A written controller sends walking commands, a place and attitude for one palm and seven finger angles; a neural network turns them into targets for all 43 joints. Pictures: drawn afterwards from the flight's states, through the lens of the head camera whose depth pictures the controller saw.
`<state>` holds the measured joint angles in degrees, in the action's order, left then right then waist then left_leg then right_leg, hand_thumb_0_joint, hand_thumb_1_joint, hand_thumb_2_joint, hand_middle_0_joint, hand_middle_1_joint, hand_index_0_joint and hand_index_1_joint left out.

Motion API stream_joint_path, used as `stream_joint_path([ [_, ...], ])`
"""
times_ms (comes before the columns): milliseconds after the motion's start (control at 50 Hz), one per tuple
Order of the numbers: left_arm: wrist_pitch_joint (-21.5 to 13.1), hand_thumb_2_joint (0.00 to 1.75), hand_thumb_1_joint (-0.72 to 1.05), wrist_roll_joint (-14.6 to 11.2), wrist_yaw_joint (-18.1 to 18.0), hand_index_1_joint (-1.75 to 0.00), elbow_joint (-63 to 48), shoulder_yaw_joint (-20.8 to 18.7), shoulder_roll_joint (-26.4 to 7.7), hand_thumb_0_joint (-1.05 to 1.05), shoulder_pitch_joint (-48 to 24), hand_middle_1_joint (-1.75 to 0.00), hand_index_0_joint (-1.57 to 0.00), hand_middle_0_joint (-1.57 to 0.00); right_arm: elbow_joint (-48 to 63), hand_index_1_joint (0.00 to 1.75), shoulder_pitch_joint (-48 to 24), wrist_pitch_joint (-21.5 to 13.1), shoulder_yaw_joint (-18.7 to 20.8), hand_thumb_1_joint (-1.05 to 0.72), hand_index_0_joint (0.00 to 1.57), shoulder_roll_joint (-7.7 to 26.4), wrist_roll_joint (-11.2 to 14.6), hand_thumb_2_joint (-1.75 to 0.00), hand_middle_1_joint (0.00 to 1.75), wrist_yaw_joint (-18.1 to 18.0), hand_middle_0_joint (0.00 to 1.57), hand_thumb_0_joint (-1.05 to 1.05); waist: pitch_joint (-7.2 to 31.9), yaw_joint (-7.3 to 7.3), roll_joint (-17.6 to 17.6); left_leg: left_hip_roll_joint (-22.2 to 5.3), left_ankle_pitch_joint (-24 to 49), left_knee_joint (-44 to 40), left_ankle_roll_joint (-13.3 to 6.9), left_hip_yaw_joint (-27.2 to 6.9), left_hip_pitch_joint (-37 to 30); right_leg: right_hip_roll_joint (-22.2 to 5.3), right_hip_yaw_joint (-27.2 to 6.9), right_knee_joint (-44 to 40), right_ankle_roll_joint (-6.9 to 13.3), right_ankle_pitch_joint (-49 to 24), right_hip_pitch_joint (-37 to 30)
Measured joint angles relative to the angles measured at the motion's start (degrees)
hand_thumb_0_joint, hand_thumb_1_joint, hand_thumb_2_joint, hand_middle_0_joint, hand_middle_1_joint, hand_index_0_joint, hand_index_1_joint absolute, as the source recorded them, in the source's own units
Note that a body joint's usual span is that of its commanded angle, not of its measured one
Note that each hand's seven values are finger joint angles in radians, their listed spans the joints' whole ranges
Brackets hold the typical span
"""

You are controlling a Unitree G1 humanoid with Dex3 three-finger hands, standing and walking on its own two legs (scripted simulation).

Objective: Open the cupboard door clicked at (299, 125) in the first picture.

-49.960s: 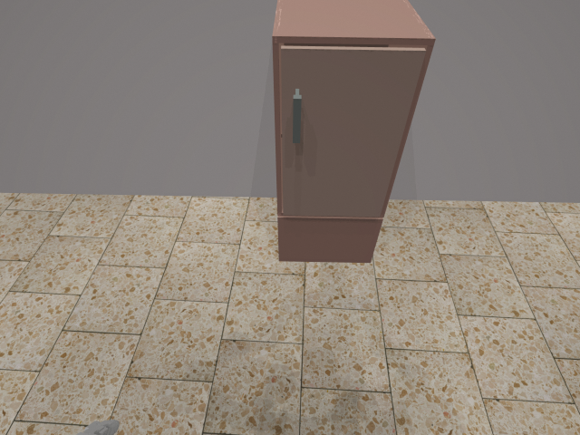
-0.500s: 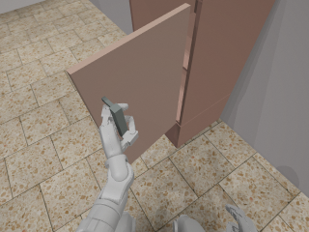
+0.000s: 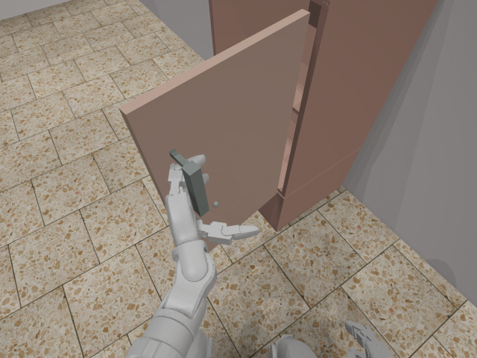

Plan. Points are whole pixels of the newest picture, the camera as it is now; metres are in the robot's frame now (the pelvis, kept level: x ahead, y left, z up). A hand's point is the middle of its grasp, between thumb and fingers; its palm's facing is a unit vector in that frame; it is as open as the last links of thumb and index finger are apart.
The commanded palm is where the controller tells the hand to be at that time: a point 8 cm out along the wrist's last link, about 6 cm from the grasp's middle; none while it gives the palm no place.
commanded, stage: open thumb and fingers to let go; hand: left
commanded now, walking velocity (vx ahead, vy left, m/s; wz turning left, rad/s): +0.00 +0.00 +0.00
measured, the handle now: (189, 184) +0.39 +0.10 +0.05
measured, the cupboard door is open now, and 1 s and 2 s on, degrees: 98 100 100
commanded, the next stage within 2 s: slide the hand sideways off the handle in 0.16 s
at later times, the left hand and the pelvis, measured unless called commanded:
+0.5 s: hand (210, 223) +0.33 +0.06 +0.04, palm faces -0.22 -0.97 -0.06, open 16.2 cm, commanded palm +0.31 +0.10 +0.04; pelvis -0.02 +0.02 +0.00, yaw +0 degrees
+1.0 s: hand (188, 246) +0.29 +0.09 +0.04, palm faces -0.13 -0.99 +0.00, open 16.3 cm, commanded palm +0.26 +0.14 +0.04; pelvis +0.00 +0.02 +0.00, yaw -1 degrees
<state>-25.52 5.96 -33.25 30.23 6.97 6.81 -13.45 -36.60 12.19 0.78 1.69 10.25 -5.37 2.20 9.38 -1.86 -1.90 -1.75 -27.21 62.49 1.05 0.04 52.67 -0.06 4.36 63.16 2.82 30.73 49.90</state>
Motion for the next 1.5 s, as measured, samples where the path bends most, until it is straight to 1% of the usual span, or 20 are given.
stream_joint_path([
  [80, 0.9, 0.31, -0.48, 0.4, -0.5, -0.86, -0.1, 0.4, 0.3, -0.01, -0.2, -0.86, -0.24, -0.26, 0.1, 0.3, 0.2, 0.0, -0.2, -0.91, 0.2, -0.4, -0.1, -0.9, 0.3, 0.1, 0.2, 0.01, 0.0, -0.08, -0.1, 0.0, 0.0, 0.2, -0.3, 0.2, 0.2, 0.0, -0.2, -0.1, -0.3, -0.2, 0.1],
  [180, 1.2, 0.3, -0.5, 0.9, -0.3, -0.72, -0.5, 1.6, 0.4, -0.01, 0.3, -0.69, -0.29, -0.32, 0.0, 0.3, 0.2, -0.1, -0.5, -0.91, 0.2, -0.6, -0.1, -0.9, 0.3, 0.1, 0.2, 0.01, -0.1, -0.02, -0.2, 0.0, 0.0, 0.5, -0.6, 0.3, 0.1, 0.0, -0.3, -0.2, -0.6, -0.5, -0.1],
  [280, 1.2, 0.3, -0.5, 1.2, -1.2, -0.63, 0.8, 1.9, 0.5, -0.01, -1.1, -0.6, -0.34, -0.37, -0.4, 0.3, -0.6, -0.5, -0.9, -0.91, 0.2, -0.6, -0.1, -0.9, 0.3, -0.2, 0.2, 0.01, -0.6, -0.18, -0.3, 0.1, 0.3, 0.9, -0.9, 0.2, 0.5, -0.2, -0.2, 0.0, -0.8, -0.8, 0.1],
  [300, 1.1, 0.3, -0.5, 1.5, -0.3, -0.61, 0.7, 2.0, 0.0, -0.01, -1.1, -0.58, -0.34, -0.38, -0.4, 0.3, -0.8, -0.4, -1.1, -0.91, 0.2, -0.6, 0.0, -0.9, 0.3, -0.2, 0.2, 0.01, -0.7, -0.31, -0.2, 0.3, 0.4, 0.9, -0.9, 0.2, 0.6, -0.3, -0.2, 0.2, -0.9, -0.8, 0.3],
  [320, 0.4, 0.3, -0.5, 1.6, 2.5, -0.59, 0.5, 2.2, -1.2, -0.01, -0.7, -0.56, -0.32, -0.37, -0.2, 0.3, -0.7, -0.3, -1.2, -0.91, 0.2, -0.5, 0.2, -0.9, 0.3, -0.2, 0.2, 0.01, -0.7, -0.45, -0.1, 0.4, 0.5, 1.0, -1.0, 0.2, 0.8, -0.5, -0.2, 0.4, -0.9, -0.8, 0.4],
  [360, -1.3, 0.3, -0.5, 1.7, 10.1, -0.54, 0.3, 3.0, -4.8, -0.01, -0.3, -0.51, -0.28, -0.35, 0.6, 0.3, -0.2, -0.1, -1.2, -0.91, 0.21, -0.3, 0.8, -0.9, 0.3, -0.4, 0.2, 0.01, -0.7, -0.51, 0.1, 0.7, 0.6, 1.4, -1.1, 0.1, 1.2, -0.7, -0.1, 0.9, -0.9, -0.7, 0.8],
  [400, -2.1, 0.3, -0.5, 0.0, 17.8, -0.48, 0.3, 3.8, -8.8, -0.01, -0.8, -0.47, -0.23, -0.31, 1.3, 0.3, 0.3, -0.1, -1.2, -0.91, 0.21, 0.3, 1.8, -0.9, 0.3, -0.8, 0.2, 0.01, -0.9, -0.52, -0.1, 0.9, 0.6, 1.8, -1.2, 0.0, 1.4, -0.9, 0.0, 1.3, -1.0, -0.6, 0.9],
  [460, -1.1, 0.3, -0.5, -5.8, 27.1, -0.41, 0.8, 4.5, -11.9, -0.02, -2.0, -0.4, -0.17, -0.25, 1.8, 0.3, 0.9, -0.1, -1.3, -0.91, 0.21, 1.6, 3.7, -0.9, 0.3, -1.6, 0.2, 0.01, -1.8, -0.37, -1.1, 0.8, 0.5, 1.9, -1.5, -0.2, 0.5, -0.8, 0.2, 0.8, -1.2, -0.9, -0.4],
  [480, -0.2, 0.3, -0.51, -8.0, 29.0, -0.4, 0.9, 4.5, -11.8, -0.02, -2.3, -0.39, -0.17, -0.24, 1.9, 0.3, 1.1, -0.2, -1.3, -0.91, 0.21, 2.0, 4.3, -0.9, 0.3, -1.8, 0.2, 0.01, -2.1, -0.3, -1.4, 0.8, 0.6, 1.5, -1.6, -0.1, -0.1, -0.8, 0.1, 0.3, -1.4, -1.1, -1.0],
  [520, 1.6, 0.3, -0.51, -11.5, 30.8, -0.37, 0.9, 3.9, -10.2, -0.02, -2.1, -0.36, -0.15, -0.21, 2.2, 0.3, 1.5, -0.2, -1.4, -0.91, 0.2, 2.6, 5.0, -0.9, 0.3, -2.0, 0.2, 0.01, -2.3, -0.19, -1.5, 0.8, 1.0, 0.5, -1.8, 0.4, -1.2, -0.8, -0.3, -0.8, -1.7, -1.7, -1.9],
  [560, 2.4, 0.3, -0.51, -12.8, 30.4, -0.35, 0.7, 2.6, -8.1, -0.02, -1.3, -0.34, -0.15, -0.19, 2.6, 0.3, 2.1, -0.4, -1.5, -0.91, 0.2, 2.7, 5.2, -0.9, 0.3, -1.9, 0.2, 0.01, -2.1, -0.15, -1.1, 0.8, 1.3, -0.6, -2.0, 0.9, -2.0, -0.8, -0.9, -1.6, -1.9, -2.1, -2.4],
  [620, 1.6, 0.3, -0.51, -10.8, 28.9, -0.34, -0.3, 1.7, -6.9, -0.01, 0.3, -0.33, -0.19, -0.14, 3.8, 0.3, 3.0, -0.6, -1.5, -0.91, 0.2, 2.5, 4.7, -0.9, 0.3, -1.1, 0.2, 0.01, -1.3, -0.35, -0.1, 0.8, 1.3, -0.9, -2.1, 1.6, -1.8, -0.9, -1.6, -1.5, -2.0, -2.1, -1.8],
  [700, -1.1, 0.3, -0.51, -7.7, 27.7, -0.33, -3.2, 1.9, -7.3, -0.01, 2.9, -0.33, -0.18, -0.14, 5.1, 0.3, 3.0, -0.4, -1.1, -0.91, 0.2, 2.2, 4.0, -0.9, 0.3, 0.5, 0.2, 0.01, -0.8, -0.67, 0.6, 0.7, 0.2, 1.1, -2.1, 1.8, -0.2, -0.7, -1.8, 0.5, -2.0, -1.0, 0.0],
  [740, -1.9, 0.3, -0.5, -7.2, 28.1, -0.32, -5.8, 2.1, -7.7, -0.01, 5.1, -0.33, -0.17, -0.14, 5.5, 0.3, 2.7, 0.0, -0.8, -0.91, 0.2, 2.1, 4.0, -0.9, 0.3, 1.0, 0.2, 0.01, -0.9, -0.49, 0.6, 0.5, -0.4, 2.0, -2.1, 1.9, 0.3, -0.6, -1.9, 1.3, -1.9, -0.5, 0.4],
  [800, -1.3, 0.3, -0.5, -7.2, 29.3, -0.31, -9.8, 2.5, -8.4, -0.01, 9.5, -0.32, -0.16, -0.15, 6.2, 0.3, 2.2, 1.0, -0.8, -0.91, 0.2, 1.9, 4.2, -0.9, 0.3, 1.1, 0.2, 0.01, -1.0, 0.16, 0.5, 0.3, -1.1, 2.4, -2.1, 2.2, -0.1, -0.4, -2.2, 1.7, -1.9, 0.0, 0.3],
  [900, 0.3, 0.3, -0.51, -8.1, 30.5, -0.31, -15.6, 3.2, -10.1, -0.02, 15.1, -0.31, -0.15, -0.15, 7.2, 0.3, 1.1, 1.3, -1.4, -0.91, 0.2, 1.7, 4.7, -0.9, 0.3, 0.1, 0.2, 0.01, -1.6, 1.05, -0.1, 0.5, -1.3, 1.9, -2.0, 1.9, -1.2, -0.6, -1.9, 1.3, -1.9, 0.3, -1.0],
  [1060, 1.1, 0.3, -0.51, -9.8, 33.9, -0.3, -20.3, 1.6, -11.1, -0.01, 19.0, -0.31, -0.15, -0.16, 8.4, 0.3, -0.8, -0.1, -2.1, -0.91, 0.2, 1.4, 5.1, -0.9, 0.3, -1.1, 0.2, 0.01, -1.2, 1.83, 0.1, 0.6, -1.6, 2.2, -1.4, 0.7, -0.9, -0.6, -0.8, 1.4, -1.4, 1.0, -1.2],
  [1200, 2.7, 0.3, -0.51, -10.6, 36.6, -0.3, -23.8, 0.5, -12.5, -0.01, 23.5, -0.31, -0.15, -0.16, 9.7, 0.3, -1.3, -0.7, -2.0, -0.91, 0.21, 1.7, 5.2, -0.9, 0.3, -1.8, 0.2, 0.01, -1.1, 1.87, 0.1, 0.5, -2.2, 2.8, -1.0, 0.2, -0.8, -0.5, -0.3, 2.1, -1.0, 1.8, -1.2],
  [1380, 1.9, 0.3, -0.5, -13.2, 39.7, -0.3, -28.5, -3.7, -14.7, -0.02, 28.9, -0.3, -0.15, -0.15, 9.6, 0.3, -0.1, -1.6, -1.8, -0.91, 0.2, 2.0, 5.3, -0.9, 0.3, -2.6, 0.2, 0.01, -0.6, 1.67, 0.1, 0.2, -2.7, 3.6, -0.4, -0.5, -0.3, -0.1, 0.3, 2.8, -0.4, 2.4, -0.9],
  [1500, 2.0, 0.3, -0.5, -14.9, 42.4, -0.3, -31.6, -4.1, -15.6, -0.01, 33.7, -0.3, -0.15, -0.15, 10.0, 0.3, 1.0, -2.5, -1.7, -0.91, 0.2, 2.7, 5.5, -0.9, 0.3, -3.1, 0.2, 0.01, -0.4, 1.33, -0.7, 0.2, -2.8, 4.0, -0.3, -0.8, -0.1, -0.1, 0.6, 3.1, -0.4, 2.6, -0.9],
])
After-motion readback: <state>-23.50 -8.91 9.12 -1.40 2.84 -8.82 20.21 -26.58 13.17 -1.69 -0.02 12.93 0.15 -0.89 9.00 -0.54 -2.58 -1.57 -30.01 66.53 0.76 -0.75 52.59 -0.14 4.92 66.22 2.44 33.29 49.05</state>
